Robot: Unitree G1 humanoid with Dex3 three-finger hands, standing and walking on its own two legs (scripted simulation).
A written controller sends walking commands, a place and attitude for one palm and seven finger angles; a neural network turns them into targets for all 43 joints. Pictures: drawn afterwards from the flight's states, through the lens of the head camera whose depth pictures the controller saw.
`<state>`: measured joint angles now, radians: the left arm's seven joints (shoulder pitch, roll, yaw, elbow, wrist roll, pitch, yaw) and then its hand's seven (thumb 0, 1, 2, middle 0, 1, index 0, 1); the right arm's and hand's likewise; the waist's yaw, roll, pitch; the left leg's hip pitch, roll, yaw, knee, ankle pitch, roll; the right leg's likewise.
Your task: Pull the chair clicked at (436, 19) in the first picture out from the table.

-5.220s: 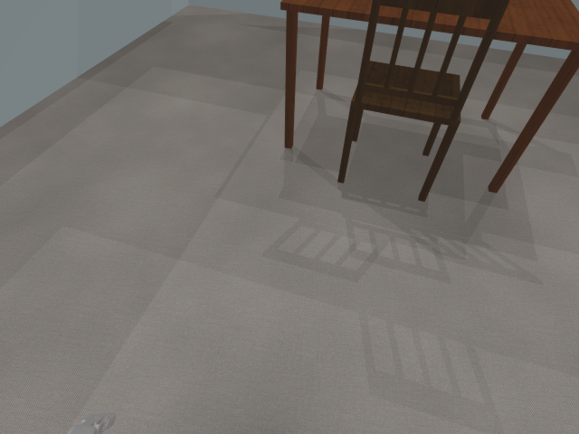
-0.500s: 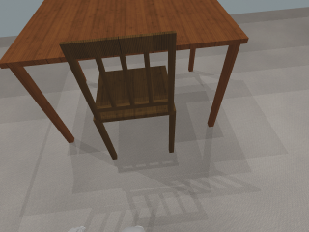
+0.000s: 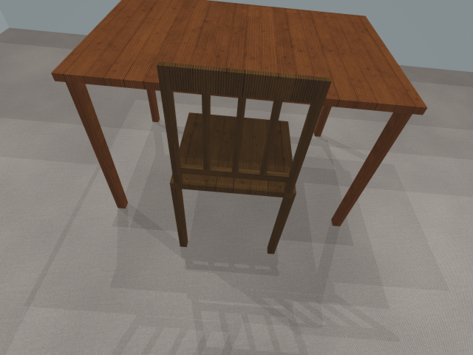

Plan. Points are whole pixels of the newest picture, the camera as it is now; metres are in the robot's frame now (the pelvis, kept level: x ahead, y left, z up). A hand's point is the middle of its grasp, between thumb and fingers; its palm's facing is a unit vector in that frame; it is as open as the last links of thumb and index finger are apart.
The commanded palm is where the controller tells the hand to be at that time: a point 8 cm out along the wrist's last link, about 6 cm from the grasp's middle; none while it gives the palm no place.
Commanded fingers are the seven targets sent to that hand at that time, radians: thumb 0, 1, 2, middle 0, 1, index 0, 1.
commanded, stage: take the last steps up to it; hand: left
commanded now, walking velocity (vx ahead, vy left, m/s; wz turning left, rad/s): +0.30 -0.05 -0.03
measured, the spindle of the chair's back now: (238, 137) +0.70 +0.05 -0.08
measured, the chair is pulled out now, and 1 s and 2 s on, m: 0.00 0.00 0.00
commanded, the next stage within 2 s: come to a stop and stand still in 0.56 s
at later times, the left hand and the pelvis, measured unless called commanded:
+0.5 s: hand (178, 317) +0.22 +0.13 -0.17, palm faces +0.03 -0.98 -0.22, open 7.2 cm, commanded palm none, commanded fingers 0.00 0.90 0.90 -0.20 -0.30 -0.20 -0.30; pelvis +0.15 -0.05 +0.00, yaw +0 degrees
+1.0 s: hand (172, 306) +0.25 +0.15 -0.18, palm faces +0.03 -0.98 -0.18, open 7.4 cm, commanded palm none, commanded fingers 0.00 0.90 0.90 -0.20 -0.30 -0.20 -0.30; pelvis +0.24 -0.02 +0.00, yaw -1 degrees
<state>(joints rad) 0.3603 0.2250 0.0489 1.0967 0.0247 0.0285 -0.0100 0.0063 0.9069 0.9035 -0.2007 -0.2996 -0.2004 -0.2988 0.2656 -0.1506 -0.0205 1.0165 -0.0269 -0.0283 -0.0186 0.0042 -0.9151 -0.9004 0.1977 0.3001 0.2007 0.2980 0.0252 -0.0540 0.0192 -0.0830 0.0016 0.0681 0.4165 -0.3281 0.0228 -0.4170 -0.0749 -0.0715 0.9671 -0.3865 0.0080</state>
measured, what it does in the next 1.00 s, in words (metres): walks ahead: right foot, then left foot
